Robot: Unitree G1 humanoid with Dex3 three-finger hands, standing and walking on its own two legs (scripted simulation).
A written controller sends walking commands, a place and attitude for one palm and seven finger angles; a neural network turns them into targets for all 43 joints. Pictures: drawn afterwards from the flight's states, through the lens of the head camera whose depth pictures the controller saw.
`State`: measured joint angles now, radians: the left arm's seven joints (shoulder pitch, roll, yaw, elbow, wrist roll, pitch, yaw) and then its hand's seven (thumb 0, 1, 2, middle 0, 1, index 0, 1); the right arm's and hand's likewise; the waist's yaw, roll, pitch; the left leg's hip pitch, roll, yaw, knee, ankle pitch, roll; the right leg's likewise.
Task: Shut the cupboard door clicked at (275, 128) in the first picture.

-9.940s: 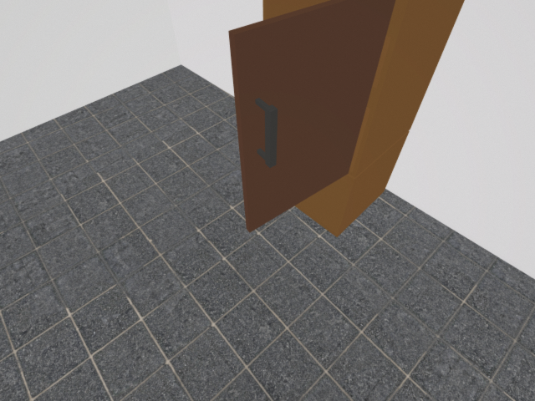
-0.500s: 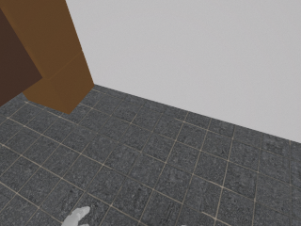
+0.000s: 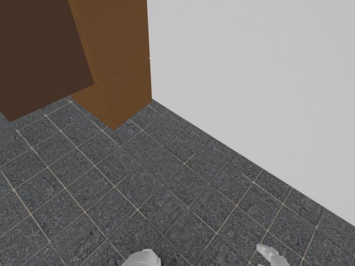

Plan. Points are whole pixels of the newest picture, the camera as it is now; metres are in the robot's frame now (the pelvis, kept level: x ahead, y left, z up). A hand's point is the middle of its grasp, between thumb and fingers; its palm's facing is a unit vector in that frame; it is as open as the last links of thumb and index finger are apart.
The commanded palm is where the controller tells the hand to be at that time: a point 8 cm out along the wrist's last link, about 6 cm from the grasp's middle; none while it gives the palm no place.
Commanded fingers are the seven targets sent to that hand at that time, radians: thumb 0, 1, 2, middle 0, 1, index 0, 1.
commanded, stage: walk to a spot facing it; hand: left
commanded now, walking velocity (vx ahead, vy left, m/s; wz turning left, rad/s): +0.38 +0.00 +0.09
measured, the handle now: out of the picture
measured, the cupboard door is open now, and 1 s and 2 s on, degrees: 81 81 81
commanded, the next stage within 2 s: turn to face it in 0.42 s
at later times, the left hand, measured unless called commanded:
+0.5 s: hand (127, 181) +0.35 +0.18 -0.14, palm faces -0.09 -0.98 -0.17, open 7.4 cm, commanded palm none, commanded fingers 0.00 0.90 0.90 -0.20 -0.30 -0.20 -0.30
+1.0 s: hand (115, 177) +0.38 +0.23 -0.18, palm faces +0.24 -0.95 -0.18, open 7.3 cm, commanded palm none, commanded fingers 0.00 0.90 0.90 -0.20 -0.30 -0.20 -0.30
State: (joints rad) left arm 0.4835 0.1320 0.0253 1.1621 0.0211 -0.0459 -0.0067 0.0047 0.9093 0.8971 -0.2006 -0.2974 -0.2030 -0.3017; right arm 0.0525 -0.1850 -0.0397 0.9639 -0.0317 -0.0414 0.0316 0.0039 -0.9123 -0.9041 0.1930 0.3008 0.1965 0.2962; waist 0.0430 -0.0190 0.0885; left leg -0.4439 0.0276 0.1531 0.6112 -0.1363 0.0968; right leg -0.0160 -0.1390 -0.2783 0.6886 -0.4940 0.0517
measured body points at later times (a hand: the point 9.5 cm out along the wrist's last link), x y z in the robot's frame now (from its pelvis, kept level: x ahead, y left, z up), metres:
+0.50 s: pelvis +0.20 +0.01 +0.03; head +0.24 +0.02 +0.47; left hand +0.35 +0.23 -0.12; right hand +0.09 -0.20 -0.11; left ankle +0.10 +0.07 -0.71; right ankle +0.31 -0.13 -0.68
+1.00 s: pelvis +0.34 +0.03 +0.00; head +0.37 +0.07 +0.44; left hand +0.36 +0.28 -0.17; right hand +0.51 -0.22 -0.11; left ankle +0.41 +0.12 -0.72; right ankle +0.32 -0.12 -0.70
